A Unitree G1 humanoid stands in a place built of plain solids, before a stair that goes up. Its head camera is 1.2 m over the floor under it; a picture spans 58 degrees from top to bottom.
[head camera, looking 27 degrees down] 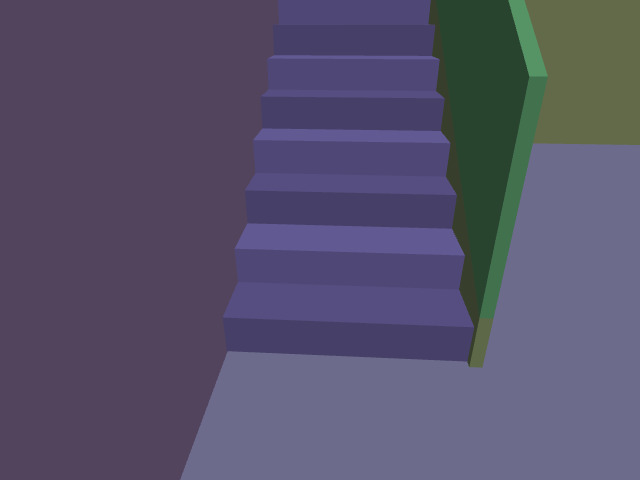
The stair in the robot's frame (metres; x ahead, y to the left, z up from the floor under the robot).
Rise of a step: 0.17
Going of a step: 0.26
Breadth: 0.96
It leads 4 degrees to the right of straight ahead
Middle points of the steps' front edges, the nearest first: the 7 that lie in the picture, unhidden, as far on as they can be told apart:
1.33 -0.10 0.17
1.59 -0.12 0.34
1.84 -0.13 0.50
2.10 -0.15 0.67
2.35 -0.17 0.84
2.60 -0.18 1.01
2.86 -0.20 1.17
